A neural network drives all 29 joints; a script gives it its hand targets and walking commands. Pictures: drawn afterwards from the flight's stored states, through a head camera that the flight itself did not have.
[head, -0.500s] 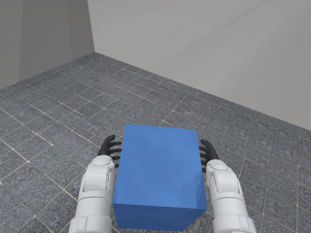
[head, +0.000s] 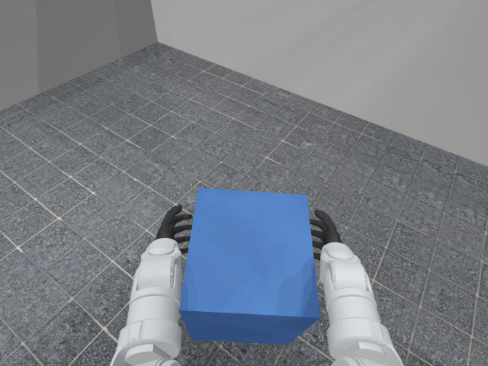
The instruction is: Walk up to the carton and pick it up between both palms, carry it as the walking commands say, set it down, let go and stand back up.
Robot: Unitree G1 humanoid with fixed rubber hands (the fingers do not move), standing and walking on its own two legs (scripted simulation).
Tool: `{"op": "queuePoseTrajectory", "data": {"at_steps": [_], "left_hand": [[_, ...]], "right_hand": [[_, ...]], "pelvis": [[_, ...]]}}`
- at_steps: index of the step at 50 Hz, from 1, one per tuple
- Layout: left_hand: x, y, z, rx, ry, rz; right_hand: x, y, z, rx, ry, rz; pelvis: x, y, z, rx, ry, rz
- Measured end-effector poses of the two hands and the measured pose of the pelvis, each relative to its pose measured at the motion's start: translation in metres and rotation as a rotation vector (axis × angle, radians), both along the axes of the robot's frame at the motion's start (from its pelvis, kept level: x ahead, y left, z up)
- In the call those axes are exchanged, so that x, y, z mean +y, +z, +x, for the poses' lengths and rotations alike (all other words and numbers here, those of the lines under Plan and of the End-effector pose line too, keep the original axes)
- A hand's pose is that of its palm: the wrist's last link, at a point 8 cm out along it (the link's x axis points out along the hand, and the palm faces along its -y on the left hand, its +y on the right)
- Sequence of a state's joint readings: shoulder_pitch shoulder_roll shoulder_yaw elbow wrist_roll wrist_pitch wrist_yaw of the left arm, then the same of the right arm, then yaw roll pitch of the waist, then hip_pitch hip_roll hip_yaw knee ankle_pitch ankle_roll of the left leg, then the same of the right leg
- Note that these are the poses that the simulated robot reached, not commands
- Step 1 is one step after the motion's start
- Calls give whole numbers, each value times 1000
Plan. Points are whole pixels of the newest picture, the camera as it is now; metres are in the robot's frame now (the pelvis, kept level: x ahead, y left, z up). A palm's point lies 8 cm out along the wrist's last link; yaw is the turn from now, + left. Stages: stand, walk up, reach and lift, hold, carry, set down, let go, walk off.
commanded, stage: set down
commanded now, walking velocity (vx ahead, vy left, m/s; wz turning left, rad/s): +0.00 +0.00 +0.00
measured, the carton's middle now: (246, 271) +0.31 +0.04 -0.07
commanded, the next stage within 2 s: none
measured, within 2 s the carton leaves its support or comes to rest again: neither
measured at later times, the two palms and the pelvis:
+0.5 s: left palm (173, 267) +0.31 +0.19 -0.10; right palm (312, 264) +0.36 -0.10 -0.09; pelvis -0.01 -0.01 -0.04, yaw +0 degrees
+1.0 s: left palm (177, 274) +0.33 +0.20 -0.18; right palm (301, 269) +0.38 -0.09 -0.17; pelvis -0.04 +0.01 -0.12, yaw -1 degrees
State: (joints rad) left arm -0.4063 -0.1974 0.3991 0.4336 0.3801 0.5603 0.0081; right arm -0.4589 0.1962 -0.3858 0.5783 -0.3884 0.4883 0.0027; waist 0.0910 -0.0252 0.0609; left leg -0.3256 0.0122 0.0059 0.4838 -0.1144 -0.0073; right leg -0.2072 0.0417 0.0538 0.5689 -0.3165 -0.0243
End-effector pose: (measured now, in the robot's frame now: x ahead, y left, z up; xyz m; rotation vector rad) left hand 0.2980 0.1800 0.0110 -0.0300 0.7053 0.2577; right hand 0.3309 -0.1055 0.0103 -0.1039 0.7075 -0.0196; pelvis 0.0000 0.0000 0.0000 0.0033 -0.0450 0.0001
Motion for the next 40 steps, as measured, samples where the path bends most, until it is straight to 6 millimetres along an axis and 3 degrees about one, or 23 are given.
{"op": "queuePoseTrajectory", "data": {"at_steps": [16,40], "left_hand": [[4,-69,3,-16,45,-12],[15,-156,27,-50,64,-36]], "right_hand": [[6,-64,16,-10,9,29],[16,-152,39,-42,-8,57]], "pelvis": [[-13,-19,-4,224,6,-8],[7,-85,-20,530,-2,-24]]}}
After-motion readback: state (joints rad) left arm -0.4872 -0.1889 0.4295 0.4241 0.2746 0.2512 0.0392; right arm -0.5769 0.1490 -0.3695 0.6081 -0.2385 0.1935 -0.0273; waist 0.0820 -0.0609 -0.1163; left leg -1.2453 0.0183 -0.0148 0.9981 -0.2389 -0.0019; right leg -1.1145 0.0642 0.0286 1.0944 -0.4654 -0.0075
